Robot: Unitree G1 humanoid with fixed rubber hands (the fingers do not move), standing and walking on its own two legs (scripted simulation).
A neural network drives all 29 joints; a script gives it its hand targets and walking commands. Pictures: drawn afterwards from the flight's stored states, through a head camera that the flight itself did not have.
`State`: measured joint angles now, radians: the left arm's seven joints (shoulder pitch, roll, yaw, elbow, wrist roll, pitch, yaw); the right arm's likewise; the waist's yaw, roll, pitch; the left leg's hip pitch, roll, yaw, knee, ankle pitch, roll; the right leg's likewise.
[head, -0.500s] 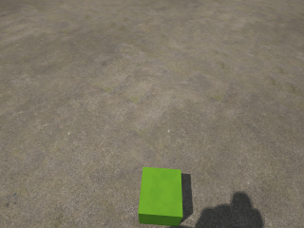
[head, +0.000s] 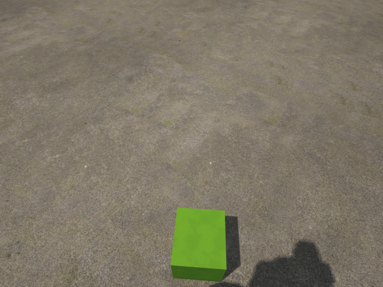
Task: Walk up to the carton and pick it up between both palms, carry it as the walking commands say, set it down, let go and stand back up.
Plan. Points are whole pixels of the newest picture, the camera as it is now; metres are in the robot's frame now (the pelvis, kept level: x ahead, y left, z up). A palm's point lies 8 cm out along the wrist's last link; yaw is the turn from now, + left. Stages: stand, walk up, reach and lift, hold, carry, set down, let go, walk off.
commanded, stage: stand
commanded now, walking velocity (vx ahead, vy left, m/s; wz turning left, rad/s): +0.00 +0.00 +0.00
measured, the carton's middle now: (198, 244) +0.44 -0.02 -0.67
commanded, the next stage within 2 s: reach and lift in 0.30 s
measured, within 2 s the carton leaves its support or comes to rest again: neither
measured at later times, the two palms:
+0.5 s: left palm out of the picture +0.15 +0.24 -0.14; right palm out of the picture +0.15 -0.23 -0.14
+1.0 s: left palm out of the picture +0.15 +0.23 -0.17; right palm out of the picture +0.15 -0.19 -0.17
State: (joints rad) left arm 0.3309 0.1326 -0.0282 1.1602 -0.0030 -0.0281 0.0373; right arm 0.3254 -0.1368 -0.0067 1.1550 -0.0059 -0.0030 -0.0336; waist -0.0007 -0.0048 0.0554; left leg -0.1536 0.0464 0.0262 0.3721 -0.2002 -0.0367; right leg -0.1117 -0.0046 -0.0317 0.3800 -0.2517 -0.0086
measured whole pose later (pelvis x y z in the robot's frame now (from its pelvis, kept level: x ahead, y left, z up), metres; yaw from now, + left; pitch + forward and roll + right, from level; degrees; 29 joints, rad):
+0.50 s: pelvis -0.03 +0.00 -0.03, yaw +0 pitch +8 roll +1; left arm -0.06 0.28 -0.07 0.72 -0.14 0.43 0.04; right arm -0.07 -0.23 0.05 0.75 0.12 0.44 -0.05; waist 0.01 -0.02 -0.02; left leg -0.52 0.04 0.02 0.67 -0.29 -0.03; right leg -0.50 -0.02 -0.02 0.72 -0.36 -0.01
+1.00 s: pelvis -0.04 +0.02 -0.06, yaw +0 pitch +18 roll +0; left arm 0.00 0.14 0.06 0.45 0.02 0.49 -0.02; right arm -0.01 -0.13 -0.09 0.46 -0.04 0.47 0.03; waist 0.00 0.00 -0.07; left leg -0.86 0.02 0.00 0.90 -0.35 -0.01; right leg -0.82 -0.03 -0.01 0.91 -0.40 0.01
